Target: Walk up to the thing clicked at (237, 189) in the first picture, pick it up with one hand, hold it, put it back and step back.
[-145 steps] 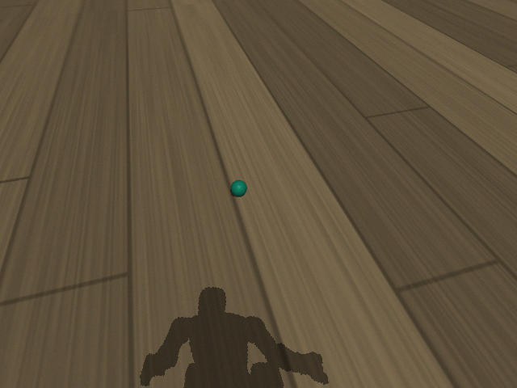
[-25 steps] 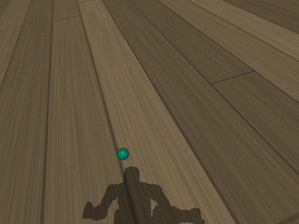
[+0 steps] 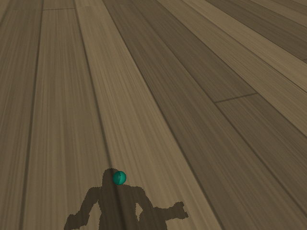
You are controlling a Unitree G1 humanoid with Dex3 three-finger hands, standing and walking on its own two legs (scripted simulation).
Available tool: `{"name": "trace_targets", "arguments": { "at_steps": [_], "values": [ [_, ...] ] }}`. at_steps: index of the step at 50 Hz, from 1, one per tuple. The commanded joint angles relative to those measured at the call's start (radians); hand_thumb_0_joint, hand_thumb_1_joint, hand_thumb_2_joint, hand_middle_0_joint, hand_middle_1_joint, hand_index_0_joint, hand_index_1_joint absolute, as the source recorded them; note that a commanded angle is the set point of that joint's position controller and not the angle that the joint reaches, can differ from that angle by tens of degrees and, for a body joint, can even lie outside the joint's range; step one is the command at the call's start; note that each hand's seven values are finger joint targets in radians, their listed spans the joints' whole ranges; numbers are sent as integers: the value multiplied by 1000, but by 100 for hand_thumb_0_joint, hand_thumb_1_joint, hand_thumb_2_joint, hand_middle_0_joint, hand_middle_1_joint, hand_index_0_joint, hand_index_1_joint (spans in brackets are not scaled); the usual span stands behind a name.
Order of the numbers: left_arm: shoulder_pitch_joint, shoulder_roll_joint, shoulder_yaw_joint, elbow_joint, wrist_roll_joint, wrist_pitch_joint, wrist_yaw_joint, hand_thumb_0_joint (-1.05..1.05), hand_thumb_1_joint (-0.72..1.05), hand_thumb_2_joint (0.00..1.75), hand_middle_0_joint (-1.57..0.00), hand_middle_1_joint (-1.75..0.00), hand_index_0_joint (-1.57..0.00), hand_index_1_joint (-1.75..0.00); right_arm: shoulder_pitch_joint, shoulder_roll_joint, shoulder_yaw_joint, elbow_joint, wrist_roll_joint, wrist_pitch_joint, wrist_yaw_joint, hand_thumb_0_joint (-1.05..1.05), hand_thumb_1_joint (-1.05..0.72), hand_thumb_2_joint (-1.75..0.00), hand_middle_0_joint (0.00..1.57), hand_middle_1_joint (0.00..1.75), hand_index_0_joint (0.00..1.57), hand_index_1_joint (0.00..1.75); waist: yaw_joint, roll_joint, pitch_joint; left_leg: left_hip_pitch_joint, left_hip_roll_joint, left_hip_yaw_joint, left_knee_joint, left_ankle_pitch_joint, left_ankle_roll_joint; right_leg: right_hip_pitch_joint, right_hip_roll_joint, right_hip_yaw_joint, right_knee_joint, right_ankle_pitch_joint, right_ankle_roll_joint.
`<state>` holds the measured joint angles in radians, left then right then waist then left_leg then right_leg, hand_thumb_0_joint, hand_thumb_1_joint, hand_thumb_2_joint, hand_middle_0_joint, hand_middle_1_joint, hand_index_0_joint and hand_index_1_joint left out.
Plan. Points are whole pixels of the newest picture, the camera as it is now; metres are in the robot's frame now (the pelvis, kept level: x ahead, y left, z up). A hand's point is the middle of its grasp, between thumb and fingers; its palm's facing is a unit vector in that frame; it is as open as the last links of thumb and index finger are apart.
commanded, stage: walk up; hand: left
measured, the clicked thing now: (119, 177) +0.60 +0.18 -0.72
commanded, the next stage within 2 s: none
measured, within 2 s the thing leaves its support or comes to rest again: neither
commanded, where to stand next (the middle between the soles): +0.19 +0.00 m, yaw -1 degrees
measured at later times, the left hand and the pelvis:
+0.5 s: hand (64, 228) +0.19 +0.24 -0.12, palm faces -0.07 -0.92 -0.39, open 7.4 cm; pelvis +0.09 -0.01 +0.00, yaw -1 degrees
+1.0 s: hand out of the picture +0.17 +0.28 -0.16, palm faces -0.05 -0.94 -0.33, open 7.4 cm; pelvis +0.12 +0.02 +0.01, yaw -2 degrees
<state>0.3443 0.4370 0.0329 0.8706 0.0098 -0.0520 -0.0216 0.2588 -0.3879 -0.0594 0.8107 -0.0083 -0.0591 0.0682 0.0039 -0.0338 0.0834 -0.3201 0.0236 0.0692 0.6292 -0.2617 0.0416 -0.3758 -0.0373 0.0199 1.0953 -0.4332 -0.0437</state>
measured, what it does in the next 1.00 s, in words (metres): walks ahead: right foot, then left foot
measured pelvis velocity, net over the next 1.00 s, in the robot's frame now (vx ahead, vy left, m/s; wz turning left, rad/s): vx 0.12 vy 0.02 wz -0.03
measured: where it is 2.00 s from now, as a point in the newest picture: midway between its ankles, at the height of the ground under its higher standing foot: outside the picture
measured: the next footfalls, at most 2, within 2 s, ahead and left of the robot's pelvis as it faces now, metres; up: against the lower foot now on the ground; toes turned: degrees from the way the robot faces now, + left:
right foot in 0.32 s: +0.16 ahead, -0.13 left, +0.00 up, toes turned -2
left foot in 0.64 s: +0.19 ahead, +0.14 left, +0.00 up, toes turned +0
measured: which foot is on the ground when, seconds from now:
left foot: down 0.00-0.36, up 0.38-0.62, down 0.64-1.00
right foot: up 0.00-0.30, down 0.32-1.00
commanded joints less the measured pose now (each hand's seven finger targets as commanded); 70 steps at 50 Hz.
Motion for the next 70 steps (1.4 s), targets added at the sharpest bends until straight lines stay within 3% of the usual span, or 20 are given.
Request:
{"name": "trace_targets", "arguments": {
  "at_steps": [1,6,11,13,15,16,17,18,19,23,27,31,33,34,35,42,46,47,50,70],
  "values": [
    [83,191,65,-41,-16,-25,4,0,90,90,-20,-30,-20,-30,82,-264,-70,-51,13,-37,-35,0,-90,-90,20,30,20,30,-7,174,-14,134,231,-278,-332,218,132,-155,-48,46,-24,84,7],
    [10,167,60,-70,-5,-16,-8,0,90,90,-20,-30,-20,-30,92,-264,-68,-71,5,-34,-40,0,-90,-90,20,30,20,30,-26,199,-13,185,227,-214,-363,166,192,-185,-59,-10,-197,136,40],
    [-50,120,53,-72,0,-14,6,0,90,90,-20,-30,-20,-30,76,-239,-49,-73,-1,-14,-54,0,-90,-90,20,30,20,30,-16,147,-7,93,209,-117,-225,639,159,-12,-26,-60,-364,220,28],
    [-44,103,51,-62,-1,-18,16,0,90,90,-20,-30,-20,-30,62,-234,-44,-69,7,-4,-60,0,-90,-90,20,30,20,30,-8,140,-50,108,201,-111,-144,668,154,68,8,-73,-450,265,19],
    [14,121,54,-30,3,-29,26,0,90,90,-20,-30,-20,-30,35,-214,-34,-69,22,8,-64,0,-90,-90,20,30,20,30,32,56,-129,107,130,-71,11,490,93,222,34,-72,-627,407,1],
    [37,164,65,-26,9,-36,32,0,90,90,-20,-30,-20,-30,39,-175,-18,-71,30,9,-64,0,-90,-90,20,30,20,30,51,-25,-176,60,89,-43,121,327,54,317,-31,-9,-658,521,-26],
    [80,248,98,-42,11,-40,29,0,90,90,-20,-30,-20,-30,103,-138,-4,-88,31,5,-58,0,-90,-90,20,30,20,30,51,-200,-250,-93,14,-14,309,3,24,455,-222,290,-678,457,-104],
    [41,256,89,-63,1,-38,28,0,90,90,-20,-30,-20,-30,146,-149,-2,-55,17,19,-63,0,-90,-90,20,30,20,30,30,-161,-192,-175,-52,-51,364,-320,8,391,-354,477,-750,348,-191],
    [-10,290,97,-71,0,-29,27,0,90,90,-20,-30,-20,-30,131,-226,-30,-39,4,27,-74,0,-90,-90,20,30,20,30,36,-155,-153,-202,-17,-73,425,-407,12,349,-404,555,-750,209,-276],
    [-81,220,67,-73,6,-18,30,0,90,90,-20,-30,-20,-30,102,-213,-33,21,10,32,-60,0,-90,-90,20,30,20,30,7,-112,-62,-151,11,-95,346,-236,-13,150,-216,260,-790,67,-167],
    [-133,197,63,-80,21,-4,23,0,90,90,-20,-30,-20,-30,100,-177,-18,59,-1,22,-57,0,-90,-90,20,30,20,30,8,-169,-75,-29,-1,-36,120,-143,-37,76,-157,135,-750,159,-152],
    [-198,169,52,-66,4,34,11,0,90,90,-20,-30,-20,-30,111,-178,-29,119,-11,7,-71,0,-90,-90,20,30,20,30,-18,-122,-69,176,-28,-10,-56,45,-38,-98,-142,102,-666,-48,-102],
    [-195,100,28,-60,-6,50,7,0,90,90,-20,-30,-20,-30,91,-227,-34,118,-25,-4,-82,0,-90,-90,20,30,20,30,-26,49,-42,201,77,-195,-219,-78,-13,-202,-84,67,-560,-172,-44],
    [-165,79,23,-48,-15,58,5,0,90,90,-20,-30,-20,-30,29,-281,-37,93,-29,-15,-85,0,-90,-90,20,30,20,30,2,168,-26,88,251,-490,-390,-356,47,-175,-7,36,-419,-80,7],
    [-164,148,44,-7,-9,67,14,0,90,90,-20,-30,-20,-30,-46,-339,-45,81,-21,-12,-85,0,-90,-90,20,30,20,30,-7,202,40,-120,339,-571,-471,-521,137,-63,-2,29,-275,-77,18],
    [-140,128,45,83,-7,50,6,0,90,90,-20,-30,-20,-30,-85,-269,-20,111,-20,-21,-80,0,-90,-90,20,30,20,30,9,236,-84,89,193,-283,-277,2,94,64,-5,-5,-467,-6,17],
    [-131,148,41,121,5,27,22,0,90,90,-20,-30,-20,-30,-97,-224,-4,112,5,-3,-81,0,-90,-90,20,30,20,30,23,150,-173,99,139,-168,-129,278,31,270,-33,29,-689,301,7],
    [-159,174,41,117,5,23,23,0,90,90,-20,-30,-20,-30,-78,-201,4,118,13,-5,-84,0,-90,-90,20,30,20,30,3,86,-205,98,96,-137,-112,286,4,278,-76,92,-646,427,-14],
    [-226,162,25,112,-10,30,12,0,90,90,-20,-30,-20,-30,-100,-229,-9,148,8,-5,-86,0,-90,-90,20,30,20,30,-16,60,-137,159,98,-160,-203,68,7,141,-59,50,-598,283,-6],
    [-306,146,24,158,-9,30,19,0,90,90,-20,-30,-20,-30,-187,-202,10,232,-4,7,-78,0,-90,-90,20,30,20,30,-2,26,-105,188,90,-113,-236,245,-9,216,-80,49,-728,338,2]
  ]
}}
